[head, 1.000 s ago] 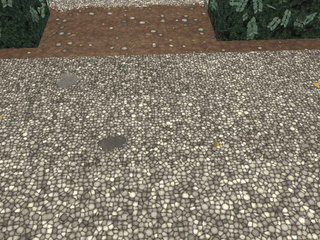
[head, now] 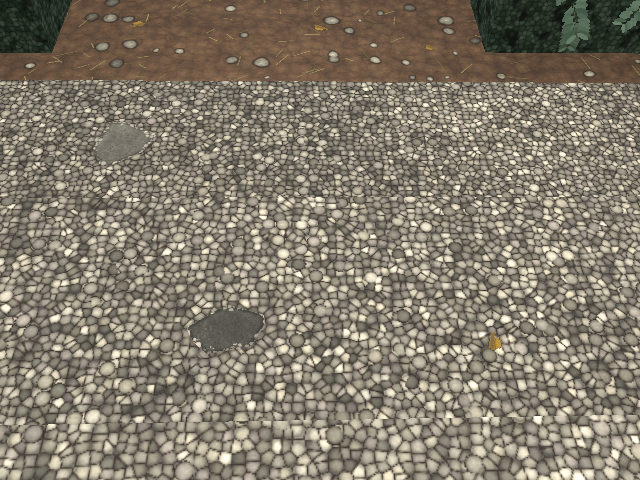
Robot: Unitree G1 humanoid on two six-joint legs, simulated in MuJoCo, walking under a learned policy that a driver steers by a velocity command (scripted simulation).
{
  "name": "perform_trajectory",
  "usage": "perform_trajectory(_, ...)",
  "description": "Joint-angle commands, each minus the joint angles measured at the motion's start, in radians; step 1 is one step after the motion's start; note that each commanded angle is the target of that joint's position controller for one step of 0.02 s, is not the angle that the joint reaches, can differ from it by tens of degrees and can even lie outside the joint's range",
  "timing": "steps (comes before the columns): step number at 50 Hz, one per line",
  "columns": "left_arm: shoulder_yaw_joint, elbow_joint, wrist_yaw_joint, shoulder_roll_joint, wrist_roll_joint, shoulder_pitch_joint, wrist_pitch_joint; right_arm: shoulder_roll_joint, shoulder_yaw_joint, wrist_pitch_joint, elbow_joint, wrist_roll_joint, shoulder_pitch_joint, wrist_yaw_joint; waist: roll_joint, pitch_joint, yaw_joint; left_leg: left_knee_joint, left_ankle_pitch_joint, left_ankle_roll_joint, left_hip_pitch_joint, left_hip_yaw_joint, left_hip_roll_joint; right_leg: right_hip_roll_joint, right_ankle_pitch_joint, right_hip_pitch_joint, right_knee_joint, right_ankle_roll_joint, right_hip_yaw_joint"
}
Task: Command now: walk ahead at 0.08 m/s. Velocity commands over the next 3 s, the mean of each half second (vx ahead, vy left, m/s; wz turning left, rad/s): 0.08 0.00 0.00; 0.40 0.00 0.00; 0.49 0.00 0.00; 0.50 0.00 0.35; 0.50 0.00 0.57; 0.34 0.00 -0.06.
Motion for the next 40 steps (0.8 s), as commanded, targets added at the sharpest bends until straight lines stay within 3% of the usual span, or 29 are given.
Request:
perform_trajectory(1,0.018,-0.009,-0.003,0.038,0.000,0.172,-0.005,-0.148,-0.031,-0.004,-0.055,0.005,-0.040,-0.030,0.235,-0.197,0.056,-0.161,0.830,0.164,0.009,-0.095,0.227,0.030,0.186,0.330,-0.334,0.007,-0.039)
perform_trajectory(3,0.028,-0.004,-0.021,0.052,0.009,0.178,0.006,-0.146,-0.035,0.004,-0.051,0.025,-0.052,-0.031,0.174,-0.201,0.072,-0.150,0.700,0.151,0.008,-0.108,0.248,0.043,0.288,0.411,-0.438,-0.021,-0.047)
perform_trajectory(4,0.034,0.000,-0.027,0.053,0.022,0.185,0.013,-0.135,-0.033,0.010,-0.046,0.037,-0.056,-0.030,0.140,-0.183,0.085,-0.137,0.541,0.124,-0.021,-0.113,0.236,0.048,0.349,0.469,-0.507,-0.044,-0.051)
perform_trajectory(5,0.041,-0.009,-0.031,0.075,0.038,0.162,0.022,-0.111,-0.030,0.016,-0.031,0.042,-0.013,-0.028,0.094,-0.145,0.073,-0.124,0.312,0.073,-0.044,-0.110,0.195,0.025,0.470,0.495,-0.575,-0.069,-0.022)
perform_trajectory(6,0.055,-0.027,-0.031,0.133,0.039,0.119,0.030,-0.091,-0.031,0.024,-0.018,0.026,0.083,-0.026,-0.012,-0.110,0.003,-0.103,0.003,0.014,-0.068,-0.079,0.109,-0.031,0.610,0.506,-0.609,-0.098,0.031)
perform_trajectory(7,0.067,-0.031,-0.031,0.167,0.026,0.074,0.040,-0.086,-0.036,0.037,0.000,0.023,0.189,-0.029,-0.123,-0.090,-0.061,-0.092,-0.197,-0.015,-0.053,-0.052,0.055,-0.068,0.470,0.470,-0.617,-0.143,0.058)
perform_trajectory(8,0.064,-0.037,-0.035,0.129,0.016,0.042,0.044,-0.081,-0.035,0.053,-0.004,0.025,0.175,-0.036,-0.131,-0.048,-0.051,-0.094,-0.213,-0.028,-0.034,-0.041,0.049,-0.047,0.263,0.400,-0.645,-0.140,0.050)
perform_trajectory(10,0.061,-0.037,-0.040,0.094,0.014,0.025,0.041,-0.088,-0.037,0.080,-0.023,0.026,0.112,-0.051,-0.071,0.009,-0.023,-0.112,-0.181,-0.034,-0.014,-0.038,0.053,0.000,0.074,0.316,-0.683,-0.102,0.036)
perform_trajectory(13,0.061,-0.022,-0.040,0.085,0.020,0.033,0.022,-0.096,-0.043,0.089,-0.015,0.015,0.131,-0.059,-0.051,-0.013,-0.021,-0.112,-0.110,-0.046,0.028,-0.048,0.070,0.016,0.210,0.348,-0.658,-0.086,0.016)
perform_trajectory(17,0.066,-0.003,-0.037,0.088,0.011,0.048,0.016,-0.095,-0.049,0.075,-0.004,0.025,0.136,-0.059,0.002,-0.084,-0.009,-0.091,0.021,-0.054,0.074,-0.046,0.079,0.023,0.398,0.433,-0.606,-0.093,0.002)
perform_trajectory(18,0.068,0.007,-0.036,0.089,0.010,0.061,0.019,-0.093,-0.052,0.076,0.006,0.028,0.155,-0.060,0.011,-0.107,-0.011,-0.087,-0.034,-0.051,0.087,-0.034,0.070,0.037,0.333,0.441,-0.596,-0.097,-0.014)
perform_trajectory(20,0.076,0.013,-0.032,0.098,-0.003,0.067,0.023,-0.110,-0.064,0.081,0.009,0.042,0.168,-0.064,0.051,-0.081,-0.013,-0.077,-0.284,-0.015,0.056,-0.035,0.064,0.083,0.043,0.389,-0.538,-0.116,-0.058)
perform_trajectory(22,0.073,-0.010,-0.031,0.084,-0.010,0.037,0.009,-0.131,-0.073,0.072,0.006,0.054,0.216,-0.070,0.129,0.010,-0.037,-0.144,-0.502,0.062,0.055,-0.169,0.149,0.115,-0.201,0.206,-0.453,-0.120,-0.088)
perform_trajectory(23,0.067,-0.034,-0.033,0.065,-0.019,-0.005,-0.011,-0.163,-0.082,0.059,0.011,0.058,0.259,-0.072,0.192,0.056,-0.058,-0.225,-0.549,0.118,0.111,-0.317,0.252,0.125,-0.161,0.081,-0.364,-0.118,-0.122)
perform_trajectory(24,0.060,-0.059,-0.039,0.054,-0.024,-0.051,-0.035,-0.200,-0.093,0.044,0.007,0.060,0.249,-0.074,0.244,0.112,-0.058,-0.272,-0.487,0.171,0.157,-0.452,0.361,0.104,-0.088,-0.030,-0.307,-0.126,-0.138)
perform_trajectory(26,0.059,-0.077,-0.056,0.058,-0.012,-0.100,-0.068,-0.178,-0.088,0.017,0.010,0.048,0.258,-0.074,0.228,0.121,-0.063,-0.222,-0.186,0.202,0.244,-0.504,0.423,0.053,-0.161,-0.141,-0.241,-0.146,-0.096)
perform_trajectory(28,0.059,-0.061,-0.074,0.050,-0.020,-0.060,-0.078,-0.179,-0.088,0.018,0.009,0.058,0.240,-0.067,0.196,0.074,-0.036,-0.167,-0.090,0.155,0.252,-0.405,0.388,0.047,-0.168,-0.052,-0.367,-0.158,-0.115)
perform_trajectory(29,0.066,-0.026,-0.079,0.052,-0.024,0.022,-0.077,-0.185,-0.087,0.028,-0.003,0.067,0.189,-0.063,0.181,0.041,0.015,-0.142,-0.106,0.110,0.139,-0.311,0.330,0.082,-0.034,0.166,-0.500,-0.161,-0.158)
perform_trajectory(30,0.083,0.029,-0.078,0.075,-0.017,0.148,-0.069,-0.192,-0.087,0.033,-0.015,0.064,0.146,-0.060,0.160,-0.007,0.067,-0.071,-0.033,0.065,-0.016,-0.216,0.251,0.135,0.086,0.436,-0.524,-0.160,-0.180)
perform_trajectory(31,0.114,0.071,-0.070,0.153,-0.010,0.312,-0.065,-0.182,-0.081,0.028,-0.043,0.058,0.083,-0.061,0.017,-0.040,0.141,0.190,0.077,-0.004,-0.176,-0.079,0.142,0.030,0.058,0.614,-0.612,-0.208,0.018)
perform_trajectory(32,0.134,0.093,-0.075,0.255,0.003,0.448,-0.067,-0.111,-0.065,0.003,-0.084,0.060,0.080,-0.063,-0.294,-0.133,0.169,0.605,-0.144,-0.065,-0.376,-0.015,0.002,-0.232,0.040,0.788,-0.821,-0.363,0.539)
perform_trajectory(33,0.096,0.082,-0.076,0.174,0.018,0.403,-0.077,-0.123,-0.069,-0.020,-0.095,0.060,0.046,-0.059,-0.205,-0.109,0.128,0.760,-0.311,-0.040,-0.493,-0.159,0.022,-0.299,0.127,0.795,-0.857,-0.386,0.669)
perform_trajectory(34,0.078,0.068,-0.076,0.129,0.013,0.336,-0.083,-0.119,-0.071,-0.032,-0.095,0.072,0.053,-0.051,-0.125,-0.047,0.088,0.823,-0.268,-0.015,-0.539,-0.175,0.066,-0.285,0.231,0.758,-0.813,-0.356,0.539)
perform_trajectory(35,0.070,0.049,-0.078,0.116,0.013,0.279,-0.082,-0.106,-0.068,-0.032,-0.082,0.071,0.065,-0.050,-0.042,-0.052,0.061,0.807,-0.188,0.002,-0.516,-0.162,0.102,-0.245,0.320,0.714,-0.797,-0.322,0.403)
perform_trajectory(36,0.063,0.044,-0.080,0.111,0.011,0.236,-0.080,-0.108,-0.075,-0.026,-0.075,0.062,0.067,-0.052,0.004,-0.039,0.035,0.733,-0.110,0.009,-0.491,-0.154,0.133,-0.207,0.405,0.662,-0.801,-0.293,0.295)
perform_trajectory(38,0.046,0.051,-0.076,0.072,0.019,0.214,-0.070,-0.116,-0.085,-0.002,-0.073,0.061,0.069,-0.048,-0.039,-0.043,0.009,0.613,-0.017,0.008,-0.386,-0.126,0.155,-0.138,0.465,0.587,-0.838,-0.245,0.151)
perform_trajectory(40,0.045,0.070,-0.065,0.089,0.018,0.245,-0.071,-0.098,-0.084,0.015,-0.085,0.050,0.027,-0.047,-0.035,-0.025,0.007,0.512,0.033,-0.008,-0.369,-0.100,0.149,-0.120,0.503,0.565,-0.878,-0.248,0.095)
Next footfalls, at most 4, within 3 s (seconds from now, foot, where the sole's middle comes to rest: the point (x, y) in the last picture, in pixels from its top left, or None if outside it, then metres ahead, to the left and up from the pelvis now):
0.10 right None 0.20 -0.16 -0.77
1.04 left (291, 467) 0.45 0.07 -0.77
1.68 right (429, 339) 0.82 -0.28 -0.93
2.18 left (322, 259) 1.07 0.00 -0.93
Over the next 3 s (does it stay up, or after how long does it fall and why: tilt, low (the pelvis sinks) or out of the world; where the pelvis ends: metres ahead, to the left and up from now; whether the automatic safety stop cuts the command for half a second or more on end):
stays up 1.38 -0.02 -0.33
